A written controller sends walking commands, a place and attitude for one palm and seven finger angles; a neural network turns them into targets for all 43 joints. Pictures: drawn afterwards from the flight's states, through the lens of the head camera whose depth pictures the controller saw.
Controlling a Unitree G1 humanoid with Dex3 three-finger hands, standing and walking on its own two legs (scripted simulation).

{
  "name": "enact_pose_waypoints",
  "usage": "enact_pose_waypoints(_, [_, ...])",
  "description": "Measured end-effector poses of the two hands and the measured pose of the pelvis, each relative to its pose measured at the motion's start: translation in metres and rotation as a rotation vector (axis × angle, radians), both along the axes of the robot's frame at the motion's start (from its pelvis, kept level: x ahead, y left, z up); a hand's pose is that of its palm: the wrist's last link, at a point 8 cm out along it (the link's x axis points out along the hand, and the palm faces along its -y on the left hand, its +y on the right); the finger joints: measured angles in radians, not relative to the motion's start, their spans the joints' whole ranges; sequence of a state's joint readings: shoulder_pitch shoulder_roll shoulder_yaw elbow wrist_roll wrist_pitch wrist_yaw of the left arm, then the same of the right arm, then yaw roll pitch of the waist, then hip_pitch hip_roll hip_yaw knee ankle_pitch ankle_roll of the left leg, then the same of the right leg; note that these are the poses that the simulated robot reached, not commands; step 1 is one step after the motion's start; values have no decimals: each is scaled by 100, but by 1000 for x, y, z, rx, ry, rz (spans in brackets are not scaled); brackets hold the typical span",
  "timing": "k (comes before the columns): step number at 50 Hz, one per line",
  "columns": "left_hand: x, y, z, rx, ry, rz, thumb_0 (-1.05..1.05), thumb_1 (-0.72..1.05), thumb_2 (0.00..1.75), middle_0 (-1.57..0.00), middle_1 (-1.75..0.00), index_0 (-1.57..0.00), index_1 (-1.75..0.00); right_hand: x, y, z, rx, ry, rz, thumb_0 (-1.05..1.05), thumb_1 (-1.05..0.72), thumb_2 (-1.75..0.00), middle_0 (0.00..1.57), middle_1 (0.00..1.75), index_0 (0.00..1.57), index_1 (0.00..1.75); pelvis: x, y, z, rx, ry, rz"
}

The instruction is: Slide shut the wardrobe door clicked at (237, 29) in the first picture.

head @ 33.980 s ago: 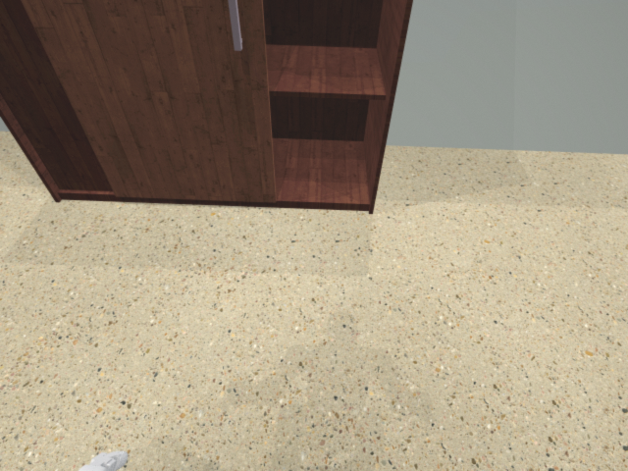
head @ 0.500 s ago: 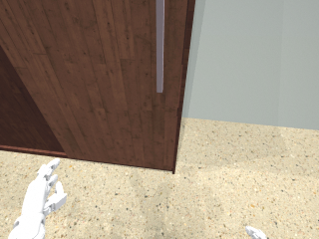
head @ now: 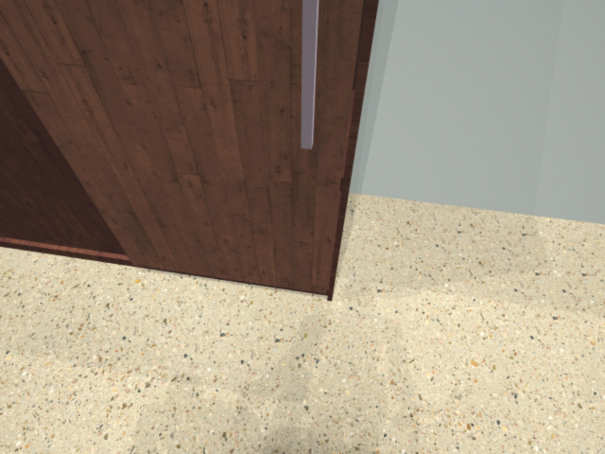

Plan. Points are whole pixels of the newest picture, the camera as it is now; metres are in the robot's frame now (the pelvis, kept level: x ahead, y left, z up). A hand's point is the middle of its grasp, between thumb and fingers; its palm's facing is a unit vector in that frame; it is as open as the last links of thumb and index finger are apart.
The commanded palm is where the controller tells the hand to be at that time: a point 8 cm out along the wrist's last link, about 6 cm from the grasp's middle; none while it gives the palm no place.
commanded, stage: let the arm hang, fingers relaxed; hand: left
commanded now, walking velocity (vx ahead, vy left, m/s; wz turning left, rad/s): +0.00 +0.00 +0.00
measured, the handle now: (310, 61) +0.70 +0.02 +0.16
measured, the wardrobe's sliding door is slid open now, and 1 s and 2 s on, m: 0.00 0.00 0.00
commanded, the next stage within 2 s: look to check the result in 0.48 s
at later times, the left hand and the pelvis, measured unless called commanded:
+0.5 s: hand out of the picture +0.07 +0.18 -0.17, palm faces +0.02 -0.98 -0.20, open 7.3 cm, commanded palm none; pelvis +0.04 +0.00 +0.01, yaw +0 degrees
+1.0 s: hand out of the picture +0.10 +0.17 -0.17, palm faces +0.02 -0.98 -0.20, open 7.4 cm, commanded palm none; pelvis +0.07 -0.01 +0.01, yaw +0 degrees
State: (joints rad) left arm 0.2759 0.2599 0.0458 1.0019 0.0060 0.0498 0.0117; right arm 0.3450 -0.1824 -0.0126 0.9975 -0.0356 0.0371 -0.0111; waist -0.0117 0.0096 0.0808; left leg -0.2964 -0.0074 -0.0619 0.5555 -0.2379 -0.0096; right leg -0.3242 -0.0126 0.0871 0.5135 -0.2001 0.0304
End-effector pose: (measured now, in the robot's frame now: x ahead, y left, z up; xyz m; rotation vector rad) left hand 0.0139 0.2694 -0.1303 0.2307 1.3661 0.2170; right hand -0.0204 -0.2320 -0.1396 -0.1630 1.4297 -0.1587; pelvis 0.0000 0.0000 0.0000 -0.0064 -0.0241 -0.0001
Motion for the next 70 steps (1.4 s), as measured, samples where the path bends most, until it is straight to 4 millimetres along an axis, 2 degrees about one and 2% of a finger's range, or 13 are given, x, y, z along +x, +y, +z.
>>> enact_pose_waypoints(6, [0,-12,-2,-25,26,3,1,92,90,-20,-30,-20,-30,14,6,-4,19,-27,-6,0,-91,-90,20,30,20,30,5,3,1,7,-5,-4])
enact_pose_waypoints(16, [31,-41,-10,-101,-16,1,1,91,90,-20,-30,-20,-30,41,12,0,22,-47,2,0,-91,-90,20,30,20,30,19,2,4,11,11,1])
enact_pose_waypoints(32, [63,-45,-5,-77,-7,-1,1,91,90,-20,-30,-20,-30,76,1,0,21,-43,5,0,-91,-90,20,30,20,30,46,-8,8,9,16,1])
enact_pose_waypoints(43, [77,-49,-5,-80,-2,0,1,91,90,-20,-30,-20,-30,88,-5,2,9,-27,1,0,-91,-90,20,30,20,30,60,-11,9,5,16,-3])
enact_pose_waypoints(53, [88,-50,-6,-91,-5,-3,1,91,90,-20,-30,-20,-30,93,-3,3,6,-25,-7,0,-91,-90,20,30,20,30,68,-10,9,3,15,-8])
enact_pose_waypoints(70, [91,-45,-7,-86,4,2,1,91,90,-20,-30,-20,-30,95,4,3,10,-16,-16,0,-91,-90,20,30,20,30,75,-7,9,5,15,-11])
